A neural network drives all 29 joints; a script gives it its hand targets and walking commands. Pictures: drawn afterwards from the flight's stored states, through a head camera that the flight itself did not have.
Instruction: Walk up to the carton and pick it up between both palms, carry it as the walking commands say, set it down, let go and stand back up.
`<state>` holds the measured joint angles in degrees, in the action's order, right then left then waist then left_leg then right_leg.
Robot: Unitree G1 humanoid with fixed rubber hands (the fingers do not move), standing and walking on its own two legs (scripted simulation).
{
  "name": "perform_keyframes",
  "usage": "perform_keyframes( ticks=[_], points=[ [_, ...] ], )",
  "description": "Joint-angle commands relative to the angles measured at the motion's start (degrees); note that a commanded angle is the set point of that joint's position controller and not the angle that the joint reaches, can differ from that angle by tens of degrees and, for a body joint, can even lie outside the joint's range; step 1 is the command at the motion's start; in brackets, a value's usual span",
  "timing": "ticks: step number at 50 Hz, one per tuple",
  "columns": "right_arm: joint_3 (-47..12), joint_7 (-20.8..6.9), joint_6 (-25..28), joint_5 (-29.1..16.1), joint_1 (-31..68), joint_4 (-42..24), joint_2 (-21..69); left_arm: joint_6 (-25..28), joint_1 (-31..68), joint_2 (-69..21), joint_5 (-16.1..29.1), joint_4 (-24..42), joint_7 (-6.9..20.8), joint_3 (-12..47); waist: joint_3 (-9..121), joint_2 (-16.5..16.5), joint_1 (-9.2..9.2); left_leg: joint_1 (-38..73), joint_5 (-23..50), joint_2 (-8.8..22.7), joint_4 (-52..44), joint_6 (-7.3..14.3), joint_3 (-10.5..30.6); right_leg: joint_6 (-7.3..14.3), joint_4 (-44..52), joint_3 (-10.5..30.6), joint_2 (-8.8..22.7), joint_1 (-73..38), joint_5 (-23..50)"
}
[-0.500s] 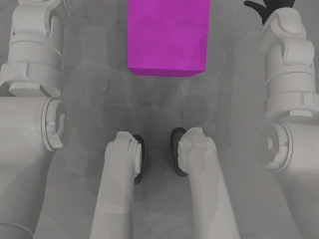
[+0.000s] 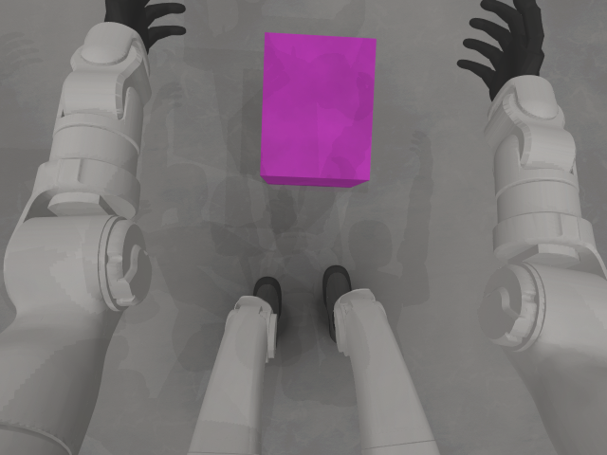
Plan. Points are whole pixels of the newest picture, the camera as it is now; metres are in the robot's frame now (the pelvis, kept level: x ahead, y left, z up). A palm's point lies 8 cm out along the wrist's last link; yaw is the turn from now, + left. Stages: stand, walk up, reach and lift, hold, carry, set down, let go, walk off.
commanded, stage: set down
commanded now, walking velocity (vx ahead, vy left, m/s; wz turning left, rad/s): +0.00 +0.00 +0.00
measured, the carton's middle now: (314, 122) +0.57 -0.04 -0.53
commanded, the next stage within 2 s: let go in 0.10 s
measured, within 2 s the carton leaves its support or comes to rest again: neither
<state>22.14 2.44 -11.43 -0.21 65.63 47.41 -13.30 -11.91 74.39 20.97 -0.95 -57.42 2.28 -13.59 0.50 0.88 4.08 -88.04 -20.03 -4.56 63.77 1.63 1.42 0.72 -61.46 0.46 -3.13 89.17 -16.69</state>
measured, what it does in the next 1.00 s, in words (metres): rises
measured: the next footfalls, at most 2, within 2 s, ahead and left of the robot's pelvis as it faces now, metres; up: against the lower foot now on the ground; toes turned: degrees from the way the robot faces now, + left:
none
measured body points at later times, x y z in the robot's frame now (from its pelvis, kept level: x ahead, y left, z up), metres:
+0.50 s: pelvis +0.04 -0.01 +0.07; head +0.31 -0.01 +0.43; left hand +0.47 +0.18 -0.06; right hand +0.43 -0.25 -0.05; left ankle +0.06 +0.09 -0.62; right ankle +0.08 -0.10 -0.62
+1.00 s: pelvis +0.08 -0.01 +0.12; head +0.14 +0.00 +0.57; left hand +0.29 +0.22 +0.04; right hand +0.26 -0.24 +0.04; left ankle +0.06 +0.09 -0.62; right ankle +0.08 -0.10 -0.62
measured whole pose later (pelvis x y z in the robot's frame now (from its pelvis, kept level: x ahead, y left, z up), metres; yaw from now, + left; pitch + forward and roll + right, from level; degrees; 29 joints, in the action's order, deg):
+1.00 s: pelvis +0.08 -0.01 +0.12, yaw -1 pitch +5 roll -1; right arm 1.7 -3.4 -2.0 -0.6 -10.8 25.6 -11.5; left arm -1.6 -7.6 10.9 -1.2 -28.4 2.3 -4.1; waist -2.4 -0.2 1.9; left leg -16.0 -16.2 -2.6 27.4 1.7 2.9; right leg 2.0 -25.8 2.3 -4.1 17.6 -13.0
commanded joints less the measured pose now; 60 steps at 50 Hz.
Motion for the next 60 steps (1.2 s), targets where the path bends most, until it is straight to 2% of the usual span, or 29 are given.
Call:
perform_keyframes(
  ticks=[1, 5, 9, 12, 16, 18, 20, 26, 34, 40, 48, 55, 60],
  points=[
    [1.39, -0.57, 1.96, 2.19, 12.16, -4.35, -4.85, 1.97, 14.69, 4.25, -1.23, 4.38, 0.31, -1.72, 53.16, 3.12, 1.01, 31.82, 18.28, 1.12, -7.72, -2.2, 1.52, -2.77, 5.74, -0.69, 0.69, -31.78, 18.86],
    [3.38, -0.93, 2.84, 5.5, 10.55, -2.77, -2.86, 2.85, 12.0, 2.58, -4.29, 2.84, 0.41, -4.51, 49.81, 2.26, 1.07, 30.66, 18.06, 1.19, -10.04, -2.77, 1.56, -2.91, 7.93, -0.86, 0.79, -33.5, 19.56],
    [3.7, -1.7, 3.84, 8.04, 6.59, -4.32, -4.08, 2.89, 7.62, 1.11, -7.7, 5.73, -1.06, -7.06, 53.7, 3.36, 1.65, 37.22, 23.71, 1.36, -11.57, -3.72, 2.38, -2.65, 9.28, -1.0, 0.28, -37.6, 23.79],
    [2.27, -2.98, 4.11, 8.31, 2.14, -8.24, -5.16, 2.98, 1.49, 0.42, -8.36, 11.05, -2.97, -6.73, 61.21, 3.94, 1.4, 44.77, 30.59, 1.73, -12.45, -3.68, 2.68, -2.3, 9.87, -0.63, 0.21, -43.18, 29.02],
    [-2.63, -5.3, 4.52, 6.92, -9.72, -14.56, -5.57, 3.47, -11.06, -1.85, -6.43, 21.87, -5.56, -3.57, 67.43, 3.58, 1.06, 53.16, 39.17, 2.01, -14.21, -3.39, 3.41, -1.31, 11.48, 0.42, 0.41, -50.23, 35.8],
    [-4.65, -5.96, 4.79, 5.55, -16.58, -17.52, -5.29, 3.85, -16.95, -2.6, -4.99, 27.09, -5.47, -1.45, 67.06, 2.45, 1.21, 52.61, 39.92, 1.77, -15.3, -3.32, 3.35, -0.77, 12.67, 1.48, 0.71, -54.67, 39.61],
    [-6.1, -6.6, 4.94, 4.01, -20.68, -19.59, -5.24, 3.99, -20.98, -3.31, -3.92, 29.63, -4.93, -0.08, 63.76, 1.59, 1.06, 49.16, 37.31, 1.57, -16.64, -3.15, 3.07, -0.43, 13.64, 2.52, 1.17, -58.42, 41.53],
    [-9.39, -7.82, 6.42, 1.63, -34.92, -19.89, -3.82, 5.97, -37.81, -5.43, -3.72, 27.87, -3.71, 1.17, 49.77, -0.74, -0.54, 43.61, 25.02, 1.27, -22.36, -2.76, 1.47, -0.79, 17.96, 4.27, 2.39, -69.26, 38.18],
    [-13.67, -6.93, 9.89, -0.52, -53.38, -20.02, -3.07, 10.19, -55.6, -5.57, -2.35, 26.59, -2.26, 3.69, 28.9, -2.09, -1.04, 52.41, 14.14, 2.13, -30.6, -1.94, 0.87, -1.27, 27.14, 5.19, 2.93, -74.06, 26.7],
    [-17.29, -6.18, 10.88, -1.65, -63.97, -23.98, -2.31, 11.71, -67.25, -5.36, -1.12, 30.08, -1.22, 6.25, 20.01, -0.7, -2.12, 62.58, 13.78, 3.36, -34.9, -1.65, 1.02, -1.37, 31.48, 4.68, 3.11, -79.11, 23.85],
    [-18.86, -5.63, 10.52, -0.34, -74.89, -27.55, -3.82, 11.41, -80.81, -5.19, -0.17, 34.41, -0.01, 8.29, 8.96, -0.69, -2.72, 72.29, 15.96, 4.05, -40.37, -1.38, 1.15, -2.0, 37.15, 3.08, 2.54, -85.03, 20.44],
    [-19.25, -6.34, 7.4, 0.24, -76.72, -29.09, -4.53, 8.36, -84.62, -4.78, 0.76, 38.39, 1.03, 9.66, -0.74, 0.38, -3.2, 75.79, 11.93, 4.47, -43.16, -1.76, 1.64, -1.12, 38.48, 1.92, 1.57, -86.02, 11.75],
    [-18.92, -6.55, 5.11, 0.92, -77.15, -29.27, -5.13, 6.18, -84.53, -4.82, 1.11, 39.5, 1.29, 9.95, -3.86, -0.04, -2.93, 77.22, 10.91, 4.85, -43.67, -1.78, 1.68, -0.7, 37.89, 1.44, 1.07, -86.76, 9.72]
  ],
)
